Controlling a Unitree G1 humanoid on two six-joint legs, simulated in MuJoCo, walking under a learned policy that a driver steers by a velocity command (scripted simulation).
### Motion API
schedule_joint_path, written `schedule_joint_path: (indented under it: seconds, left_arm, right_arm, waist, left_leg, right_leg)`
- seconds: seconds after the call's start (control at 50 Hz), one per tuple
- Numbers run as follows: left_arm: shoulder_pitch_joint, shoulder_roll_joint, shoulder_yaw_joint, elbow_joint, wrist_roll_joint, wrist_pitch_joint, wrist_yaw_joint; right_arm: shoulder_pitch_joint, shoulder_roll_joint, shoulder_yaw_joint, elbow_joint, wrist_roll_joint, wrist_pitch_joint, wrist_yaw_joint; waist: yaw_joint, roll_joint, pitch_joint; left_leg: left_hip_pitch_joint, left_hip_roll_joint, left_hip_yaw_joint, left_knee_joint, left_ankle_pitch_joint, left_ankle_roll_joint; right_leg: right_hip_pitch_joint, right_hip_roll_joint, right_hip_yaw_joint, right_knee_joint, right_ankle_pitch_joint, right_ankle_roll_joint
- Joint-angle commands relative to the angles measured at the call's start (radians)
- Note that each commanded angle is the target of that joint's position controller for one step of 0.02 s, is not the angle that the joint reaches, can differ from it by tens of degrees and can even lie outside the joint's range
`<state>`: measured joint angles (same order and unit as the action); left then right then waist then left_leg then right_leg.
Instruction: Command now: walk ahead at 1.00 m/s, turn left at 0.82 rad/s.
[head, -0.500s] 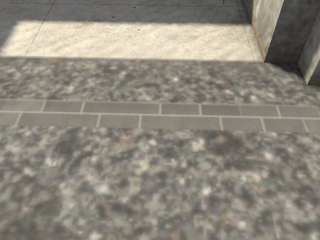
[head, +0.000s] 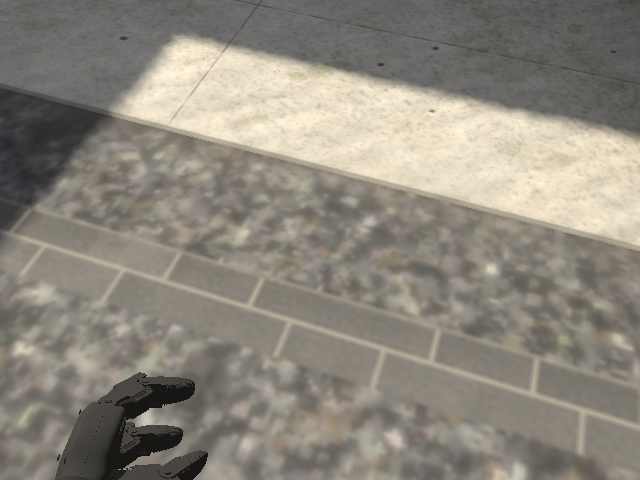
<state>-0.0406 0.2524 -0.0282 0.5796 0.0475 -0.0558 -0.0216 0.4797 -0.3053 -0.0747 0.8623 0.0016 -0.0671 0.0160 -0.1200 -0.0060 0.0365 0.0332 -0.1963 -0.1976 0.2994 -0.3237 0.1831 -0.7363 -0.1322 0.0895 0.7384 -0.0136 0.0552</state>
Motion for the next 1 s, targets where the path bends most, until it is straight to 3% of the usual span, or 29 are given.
schedule_joint_path:
  seconds: [0.02, 0.08, 0.1, 0.12, 0.14, 0.16, 0.18, 0.2, 0.22, 0.3, 0.36, 0.4, 0.46, 0.5, 0.52, 0.54, 0.56, 0.58, 0.62, 0.7, 0.76, 0.82, 0.84, 0.88, 0.92, 0.94, 0.96, 0.98, 1.0]
  left_arm:
    - [-0.088, 0.078, 0.017, -0.081, -0.013, -0.015, -0.001]
    - [0.099, 0.158, 0.055, -0.025, -0.010, -0.026, 0.018]
    - [0.276, 0.200, 0.078, 0.021, -0.019, -0.028, 0.032]
    - [0.493, 0.245, 0.103, 0.079, -0.015, -0.028, 0.053]
    - [0.633, 0.314, 0.122, 0.112, 0.016, -0.031, 0.066]
    - [0.531, 0.349, 0.136, 0.124, 0.019, -0.029, 0.040]
    - [0.398, 0.222, 0.124, 0.096, 0.004, -0.024, 0.024]
    - [0.370, 0.158, 0.111, 0.111, -0.008, -0.026, 0.016]
    - [0.383, 0.130, 0.104, 0.140, -0.003, -0.028, 0.012]
    - [0.494, 0.106, 0.090, 0.248, -0.036, -0.047, 0.010]
    - [0.450, 0.154, 0.108, 0.231, -0.034, -0.052, 0.018]
    - [0.451, 0.205, 0.126, 0.227, -0.047, -0.056, 0.008]
    - [0.510, 0.220, 0.128, 0.246, -0.059, -0.053, -0.001]
    - [0.536, 0.248, 0.135, 0.261, -0.054, -0.043, 0.001]
    - [0.510, 0.236, 0.134, 0.249, -0.056, -0.045, -0.001]
    - [0.496, 0.108, 0.106, 0.214, -0.045, -0.052, 0.005]
    - [0.580, 0.063, 0.090, 0.159, -0.091, -0.041, 0.009]
    - [0.487, 0.121, 0.098, 0.176, -0.061, -0.021, 0.016]
    - [0.385, 0.111, 0.100, 0.176, -0.039, 0.000, -0.004]
    - [0.285, 0.050, 0.092, 0.130, -0.016, 0.055, -0.036]
    - [0.164, 0.044, 0.075, 0.045, -0.015, 0.056, -0.056]
    - [0.052, 0.059, 0.059, 0.006, -0.020, 0.052, -0.080]
    - [0.030, 0.065, 0.057, 0.004, -0.021, 0.050, -0.084]
    - [0.102, 0.095, 0.063, 0.029, -0.016, 0.046, -0.078]
    - [0.412, 0.156, 0.092, 0.117, -0.003, 0.033, -0.058]
    - [0.568, 0.194, 0.117, 0.178, -0.002, 0.027, -0.031]
    - [0.504, 0.268, 0.145, 0.180, -0.030, 0.039, 0.001]
    - [0.483, 0.415, 0.178, 0.127, -0.001, 0.051, -0.002]
    - [0.412, 0.363, 0.173, 0.030, -0.062, 0.030, -0.006]
  right_arm:
    - [0.003, -0.165, -0.042, -0.047, 0.004, -0.018, -0.006]
    - [-0.019, -0.209, -0.045, -0.035, -0.008, -0.026, -0.018]
    - [-0.065, -0.242, -0.051, -0.038, -0.020, -0.027, -0.016]
    - [-0.127, -0.204, -0.042, -0.051, -0.033, -0.034, -0.016]
    - [-0.108, -0.044, -0.003, -0.088, -0.026, -0.042, -0.016]
    - [0.060, -0.013, 0.021, -0.107, 0.021, -0.043, -0.007]
    - [-0.050, -0.085, 0.019, -0.080, -0.014, -0.029, -0.017]
    - [-0.168, -0.103, 0.018, -0.101, -0.030, -0.026, -0.004]
    - [-0.243, -0.093, 0.022, -0.127, -0.042, -0.026, 0.006]
    - [-0.351, -0.024, 0.059, -0.226, -0.083, -0.011, 0.028]
    - [-0.501, -0.024, 0.089, -0.306, -0.066, -0.022, 0.050]
    - [-0.531, -0.019, 0.097, -0.304, -0.044, -0.024, 0.062]
    - [-0.521, -0.071, 0.075, -0.290, -0.041, -0.022, 0.035]
    - [-0.325, -0.116, 0.046, -0.229, -0.054, -0.030, 0.006]
    - [-0.169, -0.159, 0.024, -0.201, -0.066, -0.036, -0.015]
    - [0.028, -0.238, -0.001, -0.182, -0.087, -0.037, -0.036]
    - [-0.030, -0.282, -0.012, -0.194, -0.083, -0.022, -0.037]
    - [-0.133, -0.184, -0.003, -0.201, -0.066, -0.017, -0.036]
    - [-0.197, -0.075, 0.020, -0.182, -0.058, -0.029, -0.025]
    - [-0.149, -0.007, 0.033, -0.094, -0.017, -0.059, -0.017]
    - [-0.166, -0.020, 0.030, -0.073, -0.018, -0.074, -0.015]
    - [-0.176, -0.069, 0.021, -0.061, -0.022, -0.075, -0.024]
    - [-0.142, -0.091, 0.018, -0.051, -0.022, -0.075, -0.027]
    - [-0.107, -0.159, 0.002, -0.053, -0.021, -0.059, -0.040]
    - [-0.153, -0.213, -0.012, -0.076, -0.017, -0.029, -0.052]
    - [-0.162, -0.200, -0.011, -0.084, -0.014, -0.023, -0.043]
    - [-0.140, -0.104, 0.005, -0.094, -0.021, -0.023, -0.021]
    - [-0.017, -0.092, 0.019, -0.193, 0.001, -0.019, -0.032]
    - [-0.152, -0.163, 0.026, -0.259, 0.004, -0.081, -0.031]
  waist:
    - [0.007, 0.051, 0.022]
    - [0.099, 0.079, -0.109]
    - [0.213, 0.088, -0.190]
    - [0.329, 0.077, -0.268]
    - [0.319, -0.165, -0.368]
    - [0.174, -0.436, -0.441]
    - [0.177, -0.194, -0.244]
    - [0.186, -0.041, -0.139]
    - [0.179, 0.023, -0.088]
    - [0.112, -0.062, 0.015]
    - [0.103, -0.055, 0.071]
    - [0.114, -0.063, 0.050]
    - [0.118, -0.045, 0.012]
    - [0.029, -0.017, -0.132]
    - [-0.050, -0.011, -0.215]
    - [-0.091, 0.155, -0.359]
    - [0.001, 0.340, -0.446]
    - [0.021, 0.179, -0.255]
    - [0.053, 0.060, -0.075]
    - [0.115, 0.083, 0.019]
    - [0.147, 0.108, 0.050]
    - [0.148, 0.039, 0.096]
    - [0.141, 0.026, 0.091]
    - [0.186, 0.060, 0.031]
    - [0.337, 0.075, -0.131]
    - [0.382, 0.025, -0.203]
    - [0.294, -0.176, -0.148]
    - [0.218, -0.246, -0.408]
    - [0.269, -0.089, -0.540]
  left_leg:
    - [-0.163, 0.207, -0.171, -0.072, 0.639, 0.054]
    - [-0.031, 0.244, -0.162, 0.147, 1.012, -0.005]
    - [-0.047, 0.239, -0.138, 0.345, 1.047, -0.022]
    - [-0.201, 0.203, -0.101, 0.617, 0.905, -0.034]
    - [-0.449, 0.101, -0.026, 1.004, 0.196, -0.050]
    - [-0.677, 0.024, 0.007, 1.159, -0.120, -0.072]
    - [-0.759, 0.125, 0.034, 1.155, -0.016, -0.060]
    - [-0.751, 0.152, 0.046, 1.109, 0.048, -0.069]
    - [-0.735, 0.173, 0.054, 1.053, 0.048, -0.073]
    - [-0.790, 0.260, 0.102, 0.859, -0.026, -0.122]
    - [-0.640, 0.271, 0.155, 0.522, 0.170, -0.173]
    - [-0.369, 0.215, 0.219, 0.389, 0.303, -0.181]
    - [-0.287, 0.194, 0.215, 0.291, 0.320, -0.166]
    - [-0.052, 0.149, 0.233, 0.243, 0.196, -0.144]
    - [0.169, 0.252, 0.152, 0.258, 0.115, -0.126]
    - [0.359, 0.544, -0.166, 0.214, -0.247, -0.103]
    - [0.377, 0.713, -0.662, -0.028, -0.493, -0.018]
    - [0.237, 0.646, -0.572, -0.059, -0.522, -0.014]
    - [0.026, 0.551, -0.238, -0.052, -0.128, -0.037]
    - [-0.076, 0.459, 0.097, -0.115, 0.232, -0.099]
    - [-0.112, 0.443, 0.273, -0.149, 0.445, -0.107]
    - [-0.162, 0.385, 0.435, -0.207, 0.568, -0.141]
    - [-0.140, 0.378, 0.464, -0.181, 0.781, -0.151]
    - [-0.040, 0.396, 0.477, 0.002, 1.236, -0.167]
    - [-0.096, 0.436, 0.442, 0.447, 1.361, -0.167]
    - [-0.227, 0.398, 0.435, 0.755, 1.026, -0.182]
    - [-0.511, 0.199, 0.428, 1.130, -0.120, -0.217]
    - [-0.802, 0.138, 0.247, 1.502, -0.287, -0.261]
    - [-0.824, 0.143, 0.015, 1.433, -0.230, -0.248]
  right_leg:
    - [0.242, 0.097, -0.112, -0.155, 0.140, -0.031]
    - [0.493, 0.169, -0.116, -0.209, 0.021, -0.081]
    - [0.654, 0.161, -0.120, -0.216, -0.052, -0.099]
    - [0.888, 0.084, -0.062, -0.165, -0.181, -0.117]
    - [1.102, -0.151, 0.280, -0.199, -0.522, -0.157]
    - [1.161, -0.302, 0.874, -0.464, -0.653, -0.279]
    - [1.011, -0.240, 0.779, -0.493, -0.749, -0.292]
    - [0.869, -0.188, 0.599, -0.482, -0.622, -0.296]
    - [0.776, -0.139, 0.488, -0.483, -0.492, -0.284]
    - [0.629, -0.058, 0.356, -0.549, -0.273, -0.299]
    - [0.428, 0.002, 0.236, -0.647, -0.181, -0.288]
    - [0.302, 0.016, 0.188, -0.707, -0.053, -0.267]
    - [0.464, -0.007, 0.177, -0.593, 0.197, -0.231]
    - [0.513, 0.048, 0.122, -0.229, 0.440, -0.192]
    - [0.356, 0.095, 0.111, 0.036, 0.306, -0.173]
    - [0.199, 0.153, 0.059, 0.383, -0.292, -0.174]
    - [0.006, 0.194, 0.008, 0.623, -0.458, -0.169]
    - [-0.087, 0.113, -0.005, 0.667, -0.347, -0.175]
    - [-0.060, 0.056, -0.017, 0.590, -0.259, -0.159]
    - [-0.076, 0.008, -0.038, 0.533, -0.233, -0.139]
    - [-0.083, 0.004, -0.078, 0.414, -0.085, -0.143]
    - [0.080, 0.054, -0.197, 0.119, 0.054, -0.177]
    - [0.154, 0.099, -0.255, 0.062, 0.068, -0.196]
    - [0.274, 0.187, -0.309, 0.010, 0.019, -0.221]
    - [0.620, 0.250, -0.264, -0.045, 0.004, -0.260]
    - [0.851, 0.241, -0.182, -0.128, 0.076, -0.285]
    - [0.988, 0.104, 0.005, -0.132, 0.372, -0.310]
    - [1.314, -0.176, 0.482, -0.131, 0.783, -0.561]
    - [1.291, -0.170, 0.680, -0.312, 0.299, -0.576]
